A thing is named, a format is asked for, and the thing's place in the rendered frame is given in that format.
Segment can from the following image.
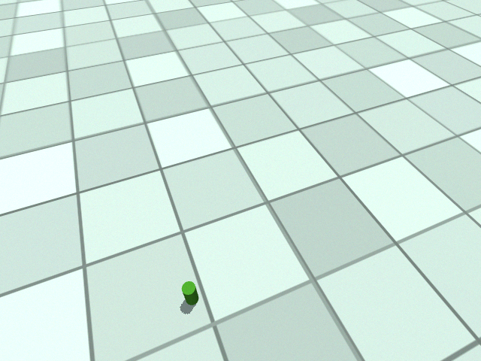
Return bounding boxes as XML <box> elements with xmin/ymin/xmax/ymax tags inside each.
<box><xmin>182</xmin><ymin>281</ymin><xmax>198</xmax><ymax>305</ymax></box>

